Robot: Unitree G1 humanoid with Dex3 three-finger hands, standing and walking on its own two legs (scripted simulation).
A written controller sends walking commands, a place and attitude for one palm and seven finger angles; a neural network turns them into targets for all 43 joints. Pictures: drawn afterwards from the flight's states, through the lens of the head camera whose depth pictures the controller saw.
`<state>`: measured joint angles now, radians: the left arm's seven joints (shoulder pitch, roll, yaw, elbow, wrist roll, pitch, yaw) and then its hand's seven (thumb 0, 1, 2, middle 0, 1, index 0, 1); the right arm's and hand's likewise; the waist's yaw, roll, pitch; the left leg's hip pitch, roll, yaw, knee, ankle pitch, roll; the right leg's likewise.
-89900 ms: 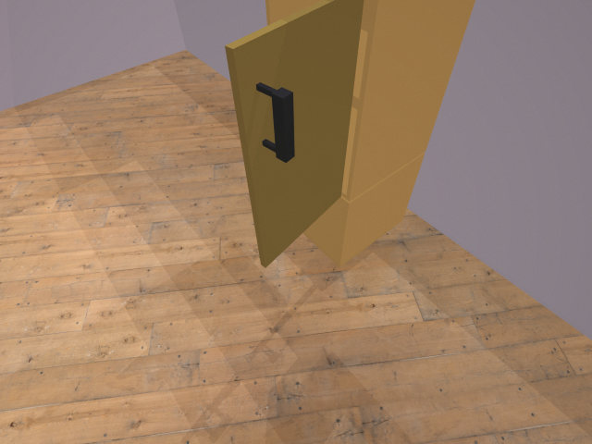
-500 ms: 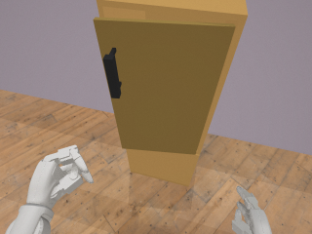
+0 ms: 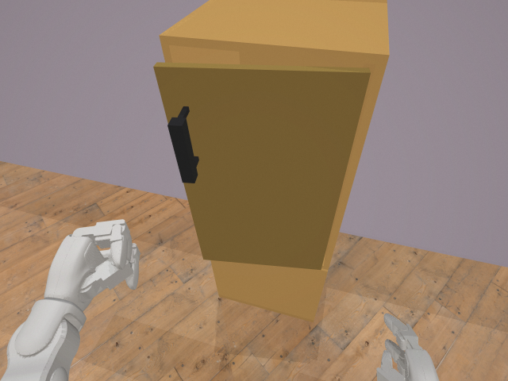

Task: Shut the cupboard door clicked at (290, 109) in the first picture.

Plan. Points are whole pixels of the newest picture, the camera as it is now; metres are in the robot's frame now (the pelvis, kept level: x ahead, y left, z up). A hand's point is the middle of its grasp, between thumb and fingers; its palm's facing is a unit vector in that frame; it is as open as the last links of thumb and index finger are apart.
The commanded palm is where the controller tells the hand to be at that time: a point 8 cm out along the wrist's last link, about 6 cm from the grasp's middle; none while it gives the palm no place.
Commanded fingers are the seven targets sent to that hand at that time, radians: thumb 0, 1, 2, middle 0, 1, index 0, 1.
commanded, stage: raise the hand and make a fist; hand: left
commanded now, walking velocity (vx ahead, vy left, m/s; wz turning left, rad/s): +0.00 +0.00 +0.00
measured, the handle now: (187, 145) +0.49 +0.18 +0.13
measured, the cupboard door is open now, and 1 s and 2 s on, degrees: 10 10 10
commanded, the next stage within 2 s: bring the fist close to the handle in 0.26 s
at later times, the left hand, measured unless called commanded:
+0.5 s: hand (130, 268) +0.23 +0.19 +0.13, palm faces +0.00 -1.00 -0.05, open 3.1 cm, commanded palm +0.22 +0.23 +0.13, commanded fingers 0.00 0.90 0.90 -1.30 -1.50 -1.30 -1.50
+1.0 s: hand (173, 213) +0.32 +0.16 +0.13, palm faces -0.02 -1.00 -0.04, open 3.1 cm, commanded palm +0.31 +0.21 +0.13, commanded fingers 0.00 0.90 0.90 -1.30 -1.50 -1.30 -1.50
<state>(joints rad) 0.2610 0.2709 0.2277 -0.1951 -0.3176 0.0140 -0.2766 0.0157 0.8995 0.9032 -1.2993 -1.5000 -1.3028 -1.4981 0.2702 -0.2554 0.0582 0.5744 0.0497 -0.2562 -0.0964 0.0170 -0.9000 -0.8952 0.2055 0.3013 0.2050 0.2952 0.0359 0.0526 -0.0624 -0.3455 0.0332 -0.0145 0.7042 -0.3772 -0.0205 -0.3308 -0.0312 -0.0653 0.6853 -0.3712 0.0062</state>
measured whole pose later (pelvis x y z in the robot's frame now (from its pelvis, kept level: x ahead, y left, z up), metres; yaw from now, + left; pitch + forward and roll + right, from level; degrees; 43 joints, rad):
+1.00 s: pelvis -0.02 +0.00 +0.01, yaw -1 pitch +0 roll +0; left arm -0.20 0.24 0.15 0.23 -0.21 -0.01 -0.16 0.02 0.90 0.90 -1.30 -1.50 -1.31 -1.50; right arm 0.25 -0.26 0.04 0.65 0.04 -0.19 -0.09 0.02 -0.90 -0.90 0.20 0.30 0.20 0.30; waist 0.00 0.04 -0.02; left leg -0.32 0.03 0.01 0.63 -0.32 -0.02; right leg -0.33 -0.03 -0.04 0.64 -0.32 0.00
